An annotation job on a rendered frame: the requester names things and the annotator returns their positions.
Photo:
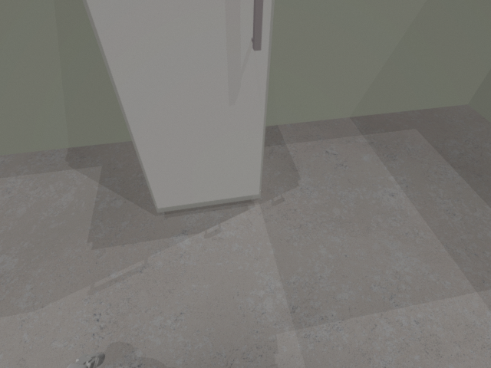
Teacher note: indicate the fridge door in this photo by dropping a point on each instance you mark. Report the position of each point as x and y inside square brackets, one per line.
[193, 91]

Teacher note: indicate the robot left hand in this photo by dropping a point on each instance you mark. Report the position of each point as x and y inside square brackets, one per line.
[88, 361]

